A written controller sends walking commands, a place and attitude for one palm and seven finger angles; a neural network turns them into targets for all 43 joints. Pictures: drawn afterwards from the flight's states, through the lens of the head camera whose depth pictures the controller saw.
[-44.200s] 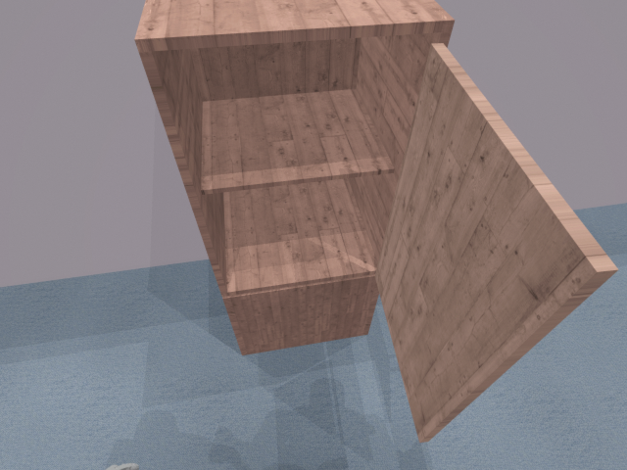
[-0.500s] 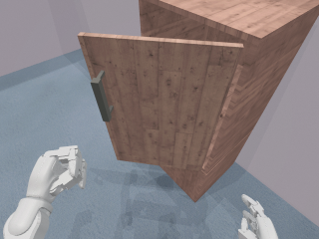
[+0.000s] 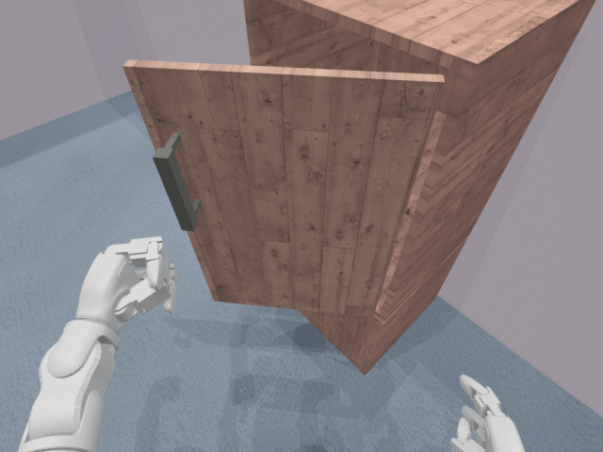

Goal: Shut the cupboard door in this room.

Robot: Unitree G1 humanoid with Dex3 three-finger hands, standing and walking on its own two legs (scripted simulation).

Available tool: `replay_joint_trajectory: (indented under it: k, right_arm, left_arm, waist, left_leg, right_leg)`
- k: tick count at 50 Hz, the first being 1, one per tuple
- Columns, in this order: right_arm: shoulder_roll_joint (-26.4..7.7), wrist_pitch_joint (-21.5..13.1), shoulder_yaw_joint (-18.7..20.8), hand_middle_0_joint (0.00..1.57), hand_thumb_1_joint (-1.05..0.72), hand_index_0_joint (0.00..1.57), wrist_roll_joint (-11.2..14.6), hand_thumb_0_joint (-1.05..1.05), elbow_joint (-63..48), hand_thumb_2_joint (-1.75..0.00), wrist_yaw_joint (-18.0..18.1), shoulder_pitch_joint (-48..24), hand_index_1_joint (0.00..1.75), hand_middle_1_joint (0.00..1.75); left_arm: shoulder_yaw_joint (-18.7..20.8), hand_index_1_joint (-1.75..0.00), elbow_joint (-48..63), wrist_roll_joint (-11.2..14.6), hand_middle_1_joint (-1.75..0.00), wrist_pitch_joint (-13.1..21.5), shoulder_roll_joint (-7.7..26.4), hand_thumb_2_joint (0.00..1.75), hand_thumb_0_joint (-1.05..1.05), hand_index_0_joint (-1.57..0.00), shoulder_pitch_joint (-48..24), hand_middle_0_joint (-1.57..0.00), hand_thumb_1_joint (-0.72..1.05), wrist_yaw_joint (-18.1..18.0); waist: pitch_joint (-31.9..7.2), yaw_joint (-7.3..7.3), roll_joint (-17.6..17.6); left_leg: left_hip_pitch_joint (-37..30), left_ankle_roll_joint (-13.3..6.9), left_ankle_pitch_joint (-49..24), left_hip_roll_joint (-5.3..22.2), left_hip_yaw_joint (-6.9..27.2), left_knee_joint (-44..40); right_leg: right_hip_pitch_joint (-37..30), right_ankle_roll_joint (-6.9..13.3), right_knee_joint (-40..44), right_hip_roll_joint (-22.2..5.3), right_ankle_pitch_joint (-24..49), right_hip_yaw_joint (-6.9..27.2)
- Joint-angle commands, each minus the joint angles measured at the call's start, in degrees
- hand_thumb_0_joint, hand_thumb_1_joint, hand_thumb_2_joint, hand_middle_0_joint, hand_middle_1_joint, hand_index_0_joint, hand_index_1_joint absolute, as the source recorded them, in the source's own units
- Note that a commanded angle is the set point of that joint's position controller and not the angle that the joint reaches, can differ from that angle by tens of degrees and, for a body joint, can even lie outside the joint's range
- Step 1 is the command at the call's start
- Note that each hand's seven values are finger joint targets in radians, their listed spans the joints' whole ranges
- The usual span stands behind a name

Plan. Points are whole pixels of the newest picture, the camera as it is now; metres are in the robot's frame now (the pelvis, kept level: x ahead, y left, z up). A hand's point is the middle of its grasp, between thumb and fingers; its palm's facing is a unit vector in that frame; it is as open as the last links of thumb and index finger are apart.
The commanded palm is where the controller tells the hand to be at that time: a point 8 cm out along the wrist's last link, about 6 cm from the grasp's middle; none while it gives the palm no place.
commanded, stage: bring the fist close to the handle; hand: left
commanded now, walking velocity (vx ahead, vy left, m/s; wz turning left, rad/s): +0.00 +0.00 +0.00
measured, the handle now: (182, 184) +0.47 +0.21 +0.09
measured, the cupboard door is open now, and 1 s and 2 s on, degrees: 40 40 28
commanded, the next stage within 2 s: push the door shut along its arc in 0.96 s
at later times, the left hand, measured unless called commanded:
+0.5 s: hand (186, 235) +0.36 +0.18 +0.10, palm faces -0.08 -1.00 -0.03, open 3.1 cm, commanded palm +0.34 +0.23 +0.10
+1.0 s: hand (182, 232) +0.37 +0.19 +0.09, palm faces -0.07 -1.00 -0.01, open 3.1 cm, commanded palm +0.35 +0.24 +0.10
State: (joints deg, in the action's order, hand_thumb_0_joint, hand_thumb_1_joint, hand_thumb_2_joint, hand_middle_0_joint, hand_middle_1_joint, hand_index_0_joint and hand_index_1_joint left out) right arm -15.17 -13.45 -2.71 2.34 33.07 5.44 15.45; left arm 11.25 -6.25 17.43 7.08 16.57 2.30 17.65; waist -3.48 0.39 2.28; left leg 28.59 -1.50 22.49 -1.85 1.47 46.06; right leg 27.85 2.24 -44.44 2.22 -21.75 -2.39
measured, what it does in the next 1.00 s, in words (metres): stands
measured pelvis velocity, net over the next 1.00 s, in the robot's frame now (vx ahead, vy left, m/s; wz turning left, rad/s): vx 0.00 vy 0.01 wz -0.01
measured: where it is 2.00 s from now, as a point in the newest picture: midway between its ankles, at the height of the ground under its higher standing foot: outside the picture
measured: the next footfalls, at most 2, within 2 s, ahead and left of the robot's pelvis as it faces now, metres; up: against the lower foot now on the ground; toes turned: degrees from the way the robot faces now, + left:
none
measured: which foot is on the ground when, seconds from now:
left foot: down 0.00-1.00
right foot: down 0.00-1.00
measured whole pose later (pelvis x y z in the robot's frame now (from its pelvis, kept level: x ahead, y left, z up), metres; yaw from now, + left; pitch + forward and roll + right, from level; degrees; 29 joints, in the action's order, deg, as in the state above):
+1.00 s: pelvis +0.00 +0.01 +0.00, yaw -1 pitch +7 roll -1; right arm -15.5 -6.2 -1.7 2.5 34.6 3.9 15.6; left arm 13.0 -31.6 14.0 11.7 17.8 -20.4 16.3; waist -3.1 2.0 1.5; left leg 30.6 -2.1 21.7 -2.0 0.8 45.2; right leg 30.0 1.7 -43.5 2.0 -20.8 -1.7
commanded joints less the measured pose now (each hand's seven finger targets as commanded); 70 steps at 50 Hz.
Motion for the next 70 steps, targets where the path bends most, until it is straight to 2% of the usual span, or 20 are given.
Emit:
replay_joint_trajectory:
  k: [1,7,10,19,24,28,30,33,35,37,45,48,54,55,57,59,60,64,67,70]
  right_arm:
    - [-6.75,-2.67,2.67,0.2,-0.9,0.2,0.17,0.0,-8.53,-0.9,-0.51,-3.67,0.3,0.3]
    - [-7.24,-1.5,3.24,0.2,-0.9,0.2,0.66,0.0,-9.25,-0.9,-1.2,-2.89,0.3,0.3]
    - [-7.61,-1.18,3.3,0.2,-0.9,0.2,0.4,0.0,-8.59,-0.9,-0.7,-2.7,0.3,0.3]
    - [-7.4,0.44,2.98,0.2,-0.9,0.2,0.27,0.0,-5.89,-0.9,-0.97,-2.16,0.3,0.3]
    - [-7.64,2.26,3.22,0.2,-0.9,0.2,0.45,0.0,-6.59,-0.9,-1.48,-1.52,0.3,0.3]
    - [-7.81,3.29,3.25,0.2,-0.9,0.2,0.22,0.0,-6.16,-0.9,-1.41,-1.28,0.3,0.3]
    - [-7.97,3.64,3.47,0.2,-0.9,0.2,-0.03,0.0,-6.59,-0.9,-1.5,-1.04,0.3,0.3]
    - [-7.33,3.73,3.57,0.2,-0.9,0.2,0.1,0.0,-6.96,-0.9,-2.02,-0.87,0.3,0.3]
    - [-7.95,4.22,3.81,0.2,-0.9,0.2,0.14,0.0,-6.63,-0.9,-2.03,-0.12,0.3,0.3]
    - [-7.69,4.34,3.74,0.2,-0.9,0.2,0.54,0.0,-6.78,-0.9,-2.07,-0.51,0.3,0.3]
    - [-8.23,4.64,3.74,0.2,-0.9,0.2,0.58,0.0,-6.18,-0.9,-1.05,-0.83,0.3,0.3]
    - [-7.74,4.49,3.42,0.2,-0.9,0.2,0.42,0.0,-6.04,-0.9,-1.21,-0.95,0.3,0.3]
    - [-8.03,4.94,3.64,0.2,-0.9,0.2,0.47,0.0,-6.38,-0.9,-1.71,-0.32,0.3,0.3]
    - [-8.57,5.24,3.74,0.2,-0.9,0.2,0.35,0.0,-6.12,-0.9,-1.57,0.26,0.3,0.3]
    - [-8.12,5.61,3.31,0.2,-0.9,0.2,0.65,0.0,-6.29,-0.9,-1.64,-0.28,0.3,0.3]
    - [-8.55,5.92,3.29,0.2,-0.9,0.2,0.52,0.0,-5.57,-0.9,-1.38,0.15,0.3,0.3]
    - [-8.83,6.17,3.36,0.2,-0.9,0.2,0.51,0.0,-5.56,-0.9,-1.13,0.29,0.3,0.3]
    - [-8.32,5.74,3.32,0.2,-0.9,0.2,0.46,0.0,-5.52,-0.9,-1.08,0.64,0.3,0.3]
    - [-8.82,6.03,3.32,0.2,-0.9,0.2,0.52,0.0,-4.24,-0.9,-1.0,1.86,0.3,0.3]
    - [-9.56,6.35,3.46,0.2,-0.9,0.2,0.52,0.0,-3.64,-0.9,-0.7,2.63,0.3,0.3]
  left_arm:
    - [6.81,-1.5,8.72,0.31,-1.5,5.63,10.56,0.9,0.0,-1.3,-12.94,-1.3,0.9,-1.9]
    - [2.08,-1.5,7.45,-0.99,-1.5,3.3,7.79,0.9,0.0,-1.3,-16.54,-1.3,0.9,-0.2]
    - [4.27,-1.5,7.87,-0.77,-1.5,4.04,10.5,0.9,0.0,-1.3,-21.75,-1.3,0.9,-1.38]
    - [2.55,-1.5,-2.76,-3.42,-1.5,5.35,9.33,0.9,0.0,-1.3,-32.55,-1.3,0.9,-3.99]
    - [3.4,-1.5,-7.8,-2.95,-1.5,3.65,9.67,0.9,0.0,-1.3,-33.37,-1.3,0.9,-2.94]
    - [6.33,-1.5,-10.41,-2.61,-1.5,5.63,12.74,0.9,0.0,-1.3,-40.4,-1.3,0.9,-3.21]
    - [8.48,-1.5,-10.13,-2.73,-1.5,7.3,15.07,0.9,0.0,-1.3,-38.56,-1.3,0.9,-3.11]
    - [5.37,-1.5,-7.87,-2.88,-1.5,9.05,11.94,0.9,0.0,-1.3,-37.49,-1.3,0.9,-1.81]
    - [7.06,-1.5,-10.72,-2.84,-1.5,8.89,14.13,0.9,0.0,-1.3,-35.07,-1.3,0.9,-1.11]
    - [3.93,-1.5,-10.73,-2.39,-1.5,8.39,10.79,0.9,0.0,-1.3,-37.39,-1.3,0.9,-0.25]
    - [5.44,-1.5,-11.34,-2.13,-1.5,8.56,13.75,0.9,0.0,-1.3,-44.66,-1.3,0.9,-1.04]
    - [3.93,-1.5,-11.78,-2.65,-1.5,9.43,12.12,0.9,0.0,-1.3,-45.28,-1.3,0.9,-1.39]
    - [4.58,-1.5,-15.55,-2.78,-1.5,8.28,11.99,0.9,0.0,-1.3,-41.06,-1.3,0.9,-1.26]
    - [6.4,-1.5,-17.05,-2.93,-1.5,8.0,14.53,0.9,0.0,-1.3,-41.22,-1.3,0.9,-1.18]
    - [3.49,-1.5,-17.29,-3.37,-1.5,7.79,12.54,0.9,0.0,-1.3,-46.22,-1.3,0.9,-0.38]
    - [5.56,-1.5,-20.28,-3.31,-1.5,7.83,15.17,0.9,0.0,-1.3,-50.39,-1.3,0.9,-0.13]
    - [6.9,-1.5,-20.38,-3.34,-1.5,8.33,17.43,0.9,0.0,-1.3,-51.37,-1.3,0.9,0.0]
    - [3.94,-1.5,-19.23,-3.17,-1.5,10.37,15.01,0.9,0.0,-1.3,-56.21,-1.3,0.9,2.03]
    - [3.15,-1.5,-25.07,-2.98,-1.5,10.12,14.86,0.9,0.0,-1.3,-58.85,-1.3,0.9,3.29]
    - [3.86,-1.5,-27.46,-3.25,-1.5,10.5,17.44,0.9,0.0,-1.3,-64.33,-1.3,0.9,4.15]
  waist:
    - [-11.47,-0.96,-1.06]
    - [-12.12,0.05,-0.39]
    - [-12.64,0.63,-2.13]
    - [-14.4,1.12,0.71]
    - [-15.85,0.5,-1.4]
    - [-15.0,1.1,-3.82]
    - [-17.26,-0.1,-2.82]
    - [-20.02,0.17,1.45]
    - [-18.09,0.19,-0.25]
    - [-15.4,1.4,-0.61]
    - [-15.09,2.49,-1.06]
    - [-16.36,2.32,1.54]
    - [-17.71,1.24,-0.48]
    - [-17.32,1.47,-2.38]
    - [-14.73,2.94,-1.78]
    - [-12.9,3.48,-3.44]
    - [-13.43,3.21,-3.14]
    - [-19.74,3.59,1.72]
    - [-17.6,4.84,-1.15]
    - [-17.92,5.47,-0.11]
  left_leg:
    - [-3.7,0.01,-13.67,0.9,0.74,-6.83]
    - [-5.37,-0.07,-15.03,1.01,0.66,-7.12]
    - [-5.84,-0.14,-14.22,1.27,0.94,-6.9]
    - [-7.32,0.49,-13.97,1.31,1.63,-7.69]
    - [-6.91,0.41,-17.08,1.28,0.97,-7.51]
    - [-4.64,0.02,-15.02,1.1,0.54,-7.28]
    - [-5.2,0.0,-16.65,1.08,0.34,-7.02]
    - [-7.4,0.01,-20.42,0.98,-0.19,-6.33]
    - [-5.94,-0.05,-19.69,1.18,-0.06,-6.3]
    - [-5.27,-0.17,-16.96,1.08,0.01,-6.84]
    - [-5.22,-0.51,-11.41,1.07,0.51,-7.04]
    - [-6.34,-0.24,-12.03,1.08,0.74,-7.21]
    - [-5.81,-0.01,-14.48,1.22,0.79,-7.24]
    - [-4.96,-0.24,-14.85,1.15,0.64,-6.79]
    - [-4.1,-0.35,-12.45,1.14,0.41,-7.14]
    - [-2.63,-0.39,-9.74,1.19,0.74,-7.13]
    - [-2.48,-0.54,-9.81,1.16,0.6,-6.78]
    - [-7.22,-0.12,-14.33,1.16,1.09,-5.85]
    - [-4.89,-0.26,-12.29,1.25,1.45,-5.47]
    - [-4.43,-0.38,-10.87,1.13,1.67,-5.21]
  right_leg:
    - [-6.93,-1.27,6.25,-1.97,14.2,2.26]
    - [-6.12,-1.24,6.31,-1.91,16.42,1.61]
    - [-5.78,-1.28,6.5,-1.68,15.06,1.51]
    - [-4.11,-0.56,5.62,-1.73,14.05,0.9]
    - [-6.04,-0.63,5.74,-1.81,18.26,1.01]
    - [-6.54,-0.88,6.18,-1.76,17.54,1.99]
    - [-8.43,-0.62,5.65,-1.79,18.9,2.25]
    - [-8.79,-0.57,4.77,-1.75,23.22,2.4]
    - [-8.55,-0.57,4.98,-1.51,22.4,2.22]
    - [-6.39,-0.78,5.79,-1.45,20.31,2.04]
    - [-4.52,-0.88,6.96,-1.55,13.53,2.61]
    - [-4.19,-0.64,6.37,-1.51,14.03,2.25]
    - [-5.74,-0.59,5.65,-1.44,16.85,1.78]
    - [-6.45,-0.7,5.8,-1.55,17.52,2.05]
    - [-4.18,-0.96,6.28,-1.58,15.73,2.27]
    - [-3.0,-1.0,6.82,-1.45,12.75,2.5]
    - [-3.84,-0.86,6.9,-1.54,12.29,2.92]
    - [-3.66,-0.4,5.13,-1.28,16.5,2.45]
    - [-1.75,-0.67,5.28,-1.18,14.68,2.33]
    - [-0.62,-0.53,5.16,-1.34,12.65,2.32]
